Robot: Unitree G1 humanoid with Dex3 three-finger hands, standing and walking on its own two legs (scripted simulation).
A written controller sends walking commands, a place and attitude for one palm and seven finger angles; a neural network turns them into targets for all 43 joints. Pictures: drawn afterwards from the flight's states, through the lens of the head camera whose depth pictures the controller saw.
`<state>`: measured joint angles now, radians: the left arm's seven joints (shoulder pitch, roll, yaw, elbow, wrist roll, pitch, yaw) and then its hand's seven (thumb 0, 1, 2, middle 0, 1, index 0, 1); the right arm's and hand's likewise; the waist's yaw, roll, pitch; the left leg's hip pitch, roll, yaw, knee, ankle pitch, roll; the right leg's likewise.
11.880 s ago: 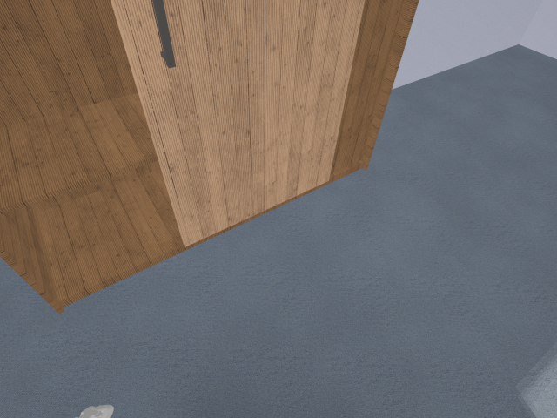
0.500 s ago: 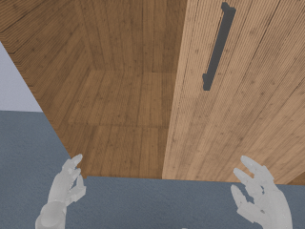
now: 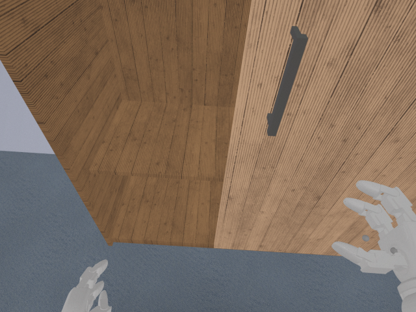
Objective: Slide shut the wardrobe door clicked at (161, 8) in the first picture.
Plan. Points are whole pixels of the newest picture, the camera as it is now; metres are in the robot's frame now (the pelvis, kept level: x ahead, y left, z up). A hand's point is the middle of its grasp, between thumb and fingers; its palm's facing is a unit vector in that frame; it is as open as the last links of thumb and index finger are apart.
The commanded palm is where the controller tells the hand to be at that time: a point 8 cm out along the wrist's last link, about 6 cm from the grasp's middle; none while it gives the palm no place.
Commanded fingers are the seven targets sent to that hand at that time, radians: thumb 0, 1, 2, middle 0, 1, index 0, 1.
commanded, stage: raise the hand with hooked fingers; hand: right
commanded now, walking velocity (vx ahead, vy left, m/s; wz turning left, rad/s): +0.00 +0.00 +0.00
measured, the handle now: (282, 86) +0.51 -0.12 +0.20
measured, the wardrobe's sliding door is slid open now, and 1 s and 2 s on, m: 0.49 0.49 0.49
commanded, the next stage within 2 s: move the hooked fingers beside the handle in 1.16 s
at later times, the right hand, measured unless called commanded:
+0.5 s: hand out of the picture +0.26 -0.29 +0.20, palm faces +0.08 +0.99 -0.11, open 13.9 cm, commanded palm +0.23 -0.33 +0.21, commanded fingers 0.00 0.50 -0.30 0.30 1.20 0.30 1.20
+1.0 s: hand out of the picture +0.28 -0.27 +0.23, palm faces +0.07 +0.99 -0.12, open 14.0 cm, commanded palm +0.24 -0.32 +0.23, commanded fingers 0.00 0.50 -0.30 0.30 1.20 0.30 1.20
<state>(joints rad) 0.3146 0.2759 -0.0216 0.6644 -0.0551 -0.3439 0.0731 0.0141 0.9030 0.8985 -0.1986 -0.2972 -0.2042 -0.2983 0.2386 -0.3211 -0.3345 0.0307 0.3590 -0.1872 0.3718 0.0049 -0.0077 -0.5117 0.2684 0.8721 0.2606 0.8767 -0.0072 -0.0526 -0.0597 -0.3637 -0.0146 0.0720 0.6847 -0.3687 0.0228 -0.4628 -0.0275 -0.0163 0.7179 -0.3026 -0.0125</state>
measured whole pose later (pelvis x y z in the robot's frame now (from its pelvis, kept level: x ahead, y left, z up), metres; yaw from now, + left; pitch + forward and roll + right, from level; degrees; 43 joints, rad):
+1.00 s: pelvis +0.01 +0.01 +0.02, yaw -1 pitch -3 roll +1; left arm 0.22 0.29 -0.07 0.65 -0.09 -0.27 0.09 0.01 0.90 0.90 -0.20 -0.30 -0.20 -0.30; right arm -0.13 -0.48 -0.49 0.10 0.35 0.16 0.46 -0.01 0.50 -0.30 0.31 1.20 0.30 1.20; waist -0.04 -0.08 -0.03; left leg -0.13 -0.02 0.09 0.46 -0.28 0.03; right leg -0.24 -0.02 0.00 0.50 -0.21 0.00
